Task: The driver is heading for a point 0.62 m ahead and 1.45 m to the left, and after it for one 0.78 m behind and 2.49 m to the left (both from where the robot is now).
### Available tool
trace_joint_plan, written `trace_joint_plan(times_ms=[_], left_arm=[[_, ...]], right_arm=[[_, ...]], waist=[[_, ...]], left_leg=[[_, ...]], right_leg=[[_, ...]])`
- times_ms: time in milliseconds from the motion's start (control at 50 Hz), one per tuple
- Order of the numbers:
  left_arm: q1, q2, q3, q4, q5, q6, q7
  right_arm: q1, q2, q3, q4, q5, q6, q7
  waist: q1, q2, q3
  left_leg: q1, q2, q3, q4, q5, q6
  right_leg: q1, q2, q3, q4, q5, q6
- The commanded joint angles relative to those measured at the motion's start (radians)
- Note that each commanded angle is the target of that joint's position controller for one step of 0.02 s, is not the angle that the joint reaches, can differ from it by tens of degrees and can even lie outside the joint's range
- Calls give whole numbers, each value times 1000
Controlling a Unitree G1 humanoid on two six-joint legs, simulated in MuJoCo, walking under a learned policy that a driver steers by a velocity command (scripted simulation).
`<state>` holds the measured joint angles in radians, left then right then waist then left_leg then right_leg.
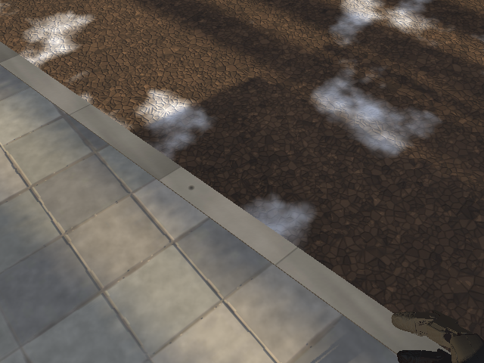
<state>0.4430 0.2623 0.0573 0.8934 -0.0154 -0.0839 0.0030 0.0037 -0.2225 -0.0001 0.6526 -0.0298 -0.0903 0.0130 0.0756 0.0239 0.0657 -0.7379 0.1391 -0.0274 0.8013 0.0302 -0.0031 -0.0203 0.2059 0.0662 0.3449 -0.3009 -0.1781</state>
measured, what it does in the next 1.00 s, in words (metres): walks ahead, turning left: left foot, then right foot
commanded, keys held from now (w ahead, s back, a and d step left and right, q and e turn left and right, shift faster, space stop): q+shift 1.00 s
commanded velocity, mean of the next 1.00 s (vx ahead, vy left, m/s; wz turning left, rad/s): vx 0.13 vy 0.00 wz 0.74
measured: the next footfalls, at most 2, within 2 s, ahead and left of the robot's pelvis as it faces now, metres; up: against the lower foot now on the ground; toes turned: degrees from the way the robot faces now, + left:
left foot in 0.12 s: +0.34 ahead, +0.12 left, +0.00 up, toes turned +0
right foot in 0.60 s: +0.40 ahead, -0.03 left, +0.00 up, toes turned +39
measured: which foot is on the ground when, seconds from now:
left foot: up 0.00-0.10, down 0.12-0.60, up 0.62-1.00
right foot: down 0.00-0.12, up 0.14-0.58, down 0.60-1.00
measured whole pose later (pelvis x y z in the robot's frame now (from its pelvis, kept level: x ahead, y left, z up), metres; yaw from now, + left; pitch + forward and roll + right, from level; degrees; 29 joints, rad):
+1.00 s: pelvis +0.29 +0.02 +0.00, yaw +50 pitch +1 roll -2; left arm 0.10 0.23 0.06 0.61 0.01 0.02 0.02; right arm 0.21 -0.31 -0.08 0.60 0.03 0.09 0.00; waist -0.01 0.04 0.07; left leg -0.55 0.13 -0.02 1.05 -0.35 -0.14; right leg -0.23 -0.04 -0.20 0.44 -0.23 -0.02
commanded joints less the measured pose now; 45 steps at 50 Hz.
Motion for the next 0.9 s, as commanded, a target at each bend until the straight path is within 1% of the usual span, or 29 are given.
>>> trace_joint_plan(times_ms=[20, 60, 80, 100, 120, 140, 160, 180, 200, 220, 260, 280, 320, 360, 400, 440, 500, 560, 580, 600, 620, 640, 660, 680, 700, 720, 780, 840, 900], left_arm=[[29, 89, 5, -40, -23, -13, 36], [22, 139, 14, -42, 16, 9, 53], [-31, 159, 20, -58, 28, 16, 59], [-146, 174, 24, -92, 33, 21, 65], [-292, 174, 27, -141, 40, 19, 65], [-98, 17, -2, -178, 55, 15, 48], [72, 46, -14, -171, 15, 6, 19], [-39, 129, 0, -199, -9, 10, 7], [-146, 147, 9, -234, 1, 20, 9], [-195, 144, 14, -250, 18, 36, 20], [-178, 108, 8, -270, 30, 63, 23], [-185, 77, 0, -281, 38, 64, 28], [-242, 50, -6, -302, 37, 62, 42], [-267, 57, -2, -309, 21, 70, 50], [-334, 73, 7, -326, 4, 76, 51], [-403, 69, 11, -345, 0, 68, 47], [-456, 68, 18, -364, -8, 39, 35], [-413, 93, 38, -344, -17, 17, 18], [-384, 99, 45, -329, -16, 15, 15], [-389, 115, 50, -331, -6, 22, 16], [-400, 149, 46, -360, 22, 35, 21], [-411, 119, 41, -379, 70, 37, 14], [-463, 75, 35, -398, 55, 36, 17], [-493, 47, 26, -408, 33, 43, 19], [-492, 53, 24, -417, 16, 54, 24], [-486, 67, 22, -417, 13, 62, 27], [-429, 80, 22, -403, 32, 76, 39], [-370, 105, 37, -381, 38, 84, 48], [-361, 128, 54, -367, 31, 85, 34]], right_arm=[[-34, -71, -25, -34, 57, -43, 8], [35, -108, -43, -8, 56, -60, 29], [147, -142, -60, 23, 57, -62, 37], [328, -192, -82, 69, 57, -62, 41], [564, -213, -88, 130, 45, -52, 35], [491, -239, -70, 100, -10, -47, 30], [377, -243, -76, 49, -34, -35, 30], [275, -214, -83, -20, -7, -8, 21], [182, -189, -76, -42, 26, 16, 16], [169, -181, -68, -59, 38, 26, 10], [168, -199, -78, -66, 34, 34, 8], [169, -200, -82, -66, 33, 40, 5], [224, -223, -95, -53, 38, 56, -15], [235, -238, -104, -56, 55, 79, -34], [230, -232, -108, -68, 72, 97, -53], [234, -228, -115, -79, 69, 116, -63], [252, -216, -125, -83, 61, 128, -67], [209, -210, -133, -109, 72, 128, -60], [198, -193, -127, -115, 79, 128, -55], [244, -152, -114, -110, 79, 131, -50], [268, -118, -99, -123, 75, 130, -41], [290, -220, -130, -141, 77, 121, -25], [301, -304, -153, -108, 72, 124, -19], [318, -314, -160, -84, 70, 138, -22], [345, -277, -152, -61, 64, 154, -29], [352, -253, -143, -64, 67, 161, -29], [277, -218, -123, -108, 89, 152, -28], [209, -189, -107, -133, 81, 153, -30], [178, -173, -98, -141, 69, 148, -28]], waist=[[12, -34, -72], [-13, -116, -125], [-76, -161, -162], [-191, -163, -201], [-332, -72, -257], [-139, 305, -348], [-90, 220, -516], [-108, 97, -411], [-63, -73, -232], [-47, -145, -175], [-5, -95, -114], [-6, -64, -124], [-36, -15, -196], [-41, 31, -258], [-62, 72, -229], [-91, 110, -173], [-116, 156, -137], [-89, 164, -146], [-75, 131, -166], [-106, 18, -220], [-128, -193, -224], [-150, -315, -209], [-155, -215, -145], [-159, -139, -113], [-154, -86, -106], [-144, -78, -84], [-99, -112, -82], [-59, -131, -112], [-44, -154, -141]], left_leg=[[263, -160, 129, -236, 271, 49], [334, -224, 135, -300, 301, 78], [434, -246, 122, -273, 273, 85], [573, -241, 116, -301, 319, 89], [762, -135, 6, -367, 490, 128], [1050, 98, -421, -247, 963, 301], [1105, 217, -679, -336, 784, 408], [957, 189, -649, -383, 434, 403], [728, 110, -588, -453, 127, 364], [574, 66, -567, -500, -17, 337], [389, -21, -518, -550, -99, 303], [364, -65, -464, -543, -24, 283], [397, -87, -426, -501, 208, 273], [459, -86, -449, -481, 147, 241], [484, -109, -485, -507, -121, 185], [492, -126, -525, -530, -312, 159], [534, -127, -587, -517, -330, 156], [558, -139, -651, -464, -272, 131], [525, -169, -636, -409, -351, 112], [438, -232, -562, -264, -610, 81], [281, -347, -358, 11, -726, 39], [187, -340, -256, 252, -738, -11], [156, -267, -215, 384, -642, -60], [144, -237, -195, 444, -562, -81], [132, -229, -176, 528, -502, -95], [100, -217, -146, 612, -470, -109], [22, -149, -63, 630, -408, -144], [-27, -75, -39, 499, -383, -178], [2, -25, -17, 377, -384, -179]], right_leg=[[-76, -212, 35, 8, 886, 66], [39, -247, 16, 112, 964, 116], [43, -265, 8, 208, 1047, 141], [-13, -241, -33, 420, 1033, 174], [-153, -148, -88, 885, 686, 222], [-528, 11, -14, 1281, -385, 297], [-599, -38, 182, 1357, -317, 278], [-631, -86, 176, 1316, -270, 258], [-661, -114, 128, 1212, -212, 225], [-638, -134, 105, 1138, -170, 214], [-544, -154, 98, 937, -141, 210], [-508, -149, 76, 816, -131, 217], [-464, -116, 54, 679, -84, 244], [-454, -99, 81, 616, -8, 261], [-470, -88, 100, 535, 38, 260], [-472, -79, 110, 448, 53, 252], [-422, -73, 128, 312, 47, 241], [-285, -97, 133, 97, 120, 209], [-184, -144, 134, -4, 209, 187], [-46, -276, 220, -13, 269, 123], [21, -471, 370, 0, 516, 17], [-81, -595, 501, -29, 564, -85], [-134, -561, 415, -28, 506, -75], [-161, -478, 297, -9, 415, -30], [-175, -430, 232, -5, 347, -8], [-193, -423, 194, -10, 366, -22], [-132, -398, 87, -22, 414, -46], [-12, -434, 48, -18, 473, -67], [29, -465, -10, -21, 487, -72]])
Keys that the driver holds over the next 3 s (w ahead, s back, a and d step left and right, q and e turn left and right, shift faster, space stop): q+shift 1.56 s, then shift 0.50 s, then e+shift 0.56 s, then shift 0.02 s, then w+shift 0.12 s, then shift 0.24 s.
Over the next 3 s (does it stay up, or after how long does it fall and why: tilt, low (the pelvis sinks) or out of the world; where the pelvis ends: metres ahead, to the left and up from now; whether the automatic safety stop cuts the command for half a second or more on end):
stays up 0.31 0.24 0.00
